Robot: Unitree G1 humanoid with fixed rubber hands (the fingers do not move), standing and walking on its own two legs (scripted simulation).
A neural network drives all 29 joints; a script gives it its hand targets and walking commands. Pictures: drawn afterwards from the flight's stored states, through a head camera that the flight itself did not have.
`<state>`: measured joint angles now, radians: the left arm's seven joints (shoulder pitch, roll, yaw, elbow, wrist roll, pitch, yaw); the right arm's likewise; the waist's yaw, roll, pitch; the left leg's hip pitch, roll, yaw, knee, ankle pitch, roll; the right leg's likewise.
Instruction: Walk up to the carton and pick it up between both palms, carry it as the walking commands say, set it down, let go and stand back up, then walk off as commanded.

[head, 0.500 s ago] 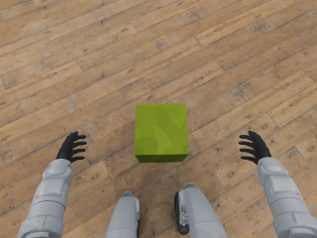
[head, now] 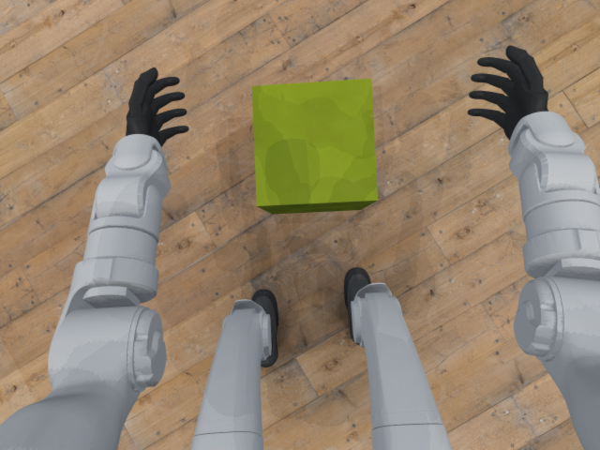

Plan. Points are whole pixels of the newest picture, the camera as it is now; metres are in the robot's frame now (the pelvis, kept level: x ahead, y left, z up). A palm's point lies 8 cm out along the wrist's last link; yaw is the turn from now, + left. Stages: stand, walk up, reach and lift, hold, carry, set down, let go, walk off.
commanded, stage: reach and lift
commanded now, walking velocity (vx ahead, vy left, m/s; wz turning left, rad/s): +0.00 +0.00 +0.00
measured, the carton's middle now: (314, 156) +0.53 -0.04 -0.52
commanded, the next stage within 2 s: none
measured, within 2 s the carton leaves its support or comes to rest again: neither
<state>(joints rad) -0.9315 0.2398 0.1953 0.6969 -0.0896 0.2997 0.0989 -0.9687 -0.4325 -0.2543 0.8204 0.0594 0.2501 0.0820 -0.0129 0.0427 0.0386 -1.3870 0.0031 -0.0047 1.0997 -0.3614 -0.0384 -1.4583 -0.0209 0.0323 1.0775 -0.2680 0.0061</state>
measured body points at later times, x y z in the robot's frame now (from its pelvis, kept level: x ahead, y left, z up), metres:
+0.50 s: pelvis -0.01 +0.00 -0.02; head +0.37 -0.02 +0.21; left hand +0.52 +0.17 -0.19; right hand +0.52 -0.24 -0.20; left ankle +0.06 +0.14 -0.62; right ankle +0.10 -0.13 -0.62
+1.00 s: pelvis -0.05 +0.00 -0.18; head +0.33 -0.04 +0.04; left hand +0.53 +0.16 -0.34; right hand +0.53 -0.26 -0.34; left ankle +0.06 +0.14 -0.62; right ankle +0.10 -0.13 -0.62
